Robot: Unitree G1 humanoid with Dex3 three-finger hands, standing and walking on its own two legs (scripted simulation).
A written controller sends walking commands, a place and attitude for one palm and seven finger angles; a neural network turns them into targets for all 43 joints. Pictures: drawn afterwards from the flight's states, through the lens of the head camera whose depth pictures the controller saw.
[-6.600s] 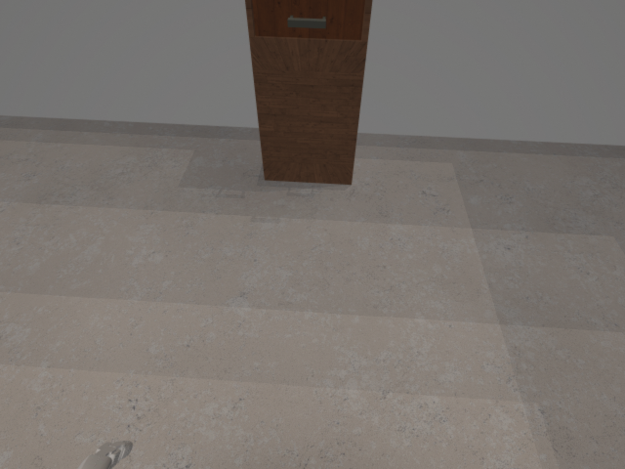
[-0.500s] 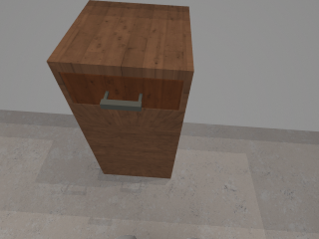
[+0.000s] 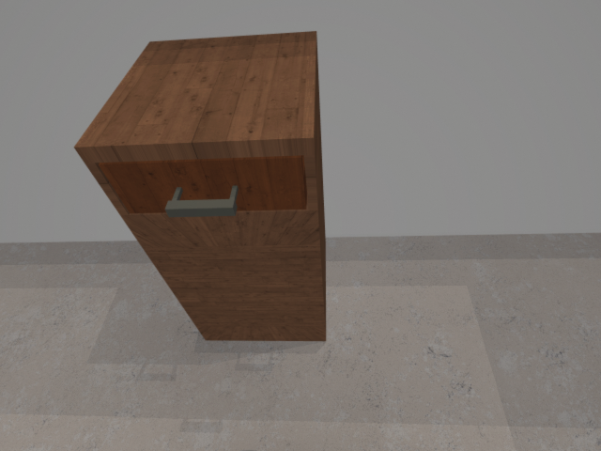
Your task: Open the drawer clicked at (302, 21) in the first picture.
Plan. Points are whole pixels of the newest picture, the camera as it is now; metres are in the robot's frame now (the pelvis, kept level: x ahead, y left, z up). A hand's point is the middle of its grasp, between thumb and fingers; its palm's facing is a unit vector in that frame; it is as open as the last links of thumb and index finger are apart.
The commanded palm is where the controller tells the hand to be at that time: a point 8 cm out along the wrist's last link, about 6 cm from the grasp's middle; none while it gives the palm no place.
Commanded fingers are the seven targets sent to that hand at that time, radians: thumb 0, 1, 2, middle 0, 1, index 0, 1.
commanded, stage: come to a stop and stand still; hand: left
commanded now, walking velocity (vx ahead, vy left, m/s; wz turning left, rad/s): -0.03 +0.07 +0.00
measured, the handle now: (204, 199) +0.55 +0.24 -0.02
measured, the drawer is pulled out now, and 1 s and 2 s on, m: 0.00 0.00 0.00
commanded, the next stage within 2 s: look again from close up in 0.68 s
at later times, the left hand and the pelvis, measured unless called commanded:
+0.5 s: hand out of the picture +0.02 +0.22 -0.19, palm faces +0.05 -0.98 -0.19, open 7.4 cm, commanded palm none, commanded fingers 0.00 0.90 0.90 -0.20 -0.30 -0.20 -0.30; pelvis +0.02 +0.05 -0.01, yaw -1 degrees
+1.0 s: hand out of the picture +0.00 +0.24 -0.19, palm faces +0.00 -0.98 -0.21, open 7.4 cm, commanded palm none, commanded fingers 0.00 0.90 0.90 -0.20 -0.30 -0.20 -0.30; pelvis -0.01 +0.06 -0.02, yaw +0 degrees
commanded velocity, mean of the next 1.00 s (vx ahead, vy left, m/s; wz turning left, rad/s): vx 0.00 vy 0.00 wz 0.00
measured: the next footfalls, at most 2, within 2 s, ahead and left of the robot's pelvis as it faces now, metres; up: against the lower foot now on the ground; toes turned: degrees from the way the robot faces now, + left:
left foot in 0.22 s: +0.05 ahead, +0.17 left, +0.00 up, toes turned +4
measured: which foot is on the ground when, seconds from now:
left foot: up 0.00-0.20, down 0.22-1.00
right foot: down 0.00-1.00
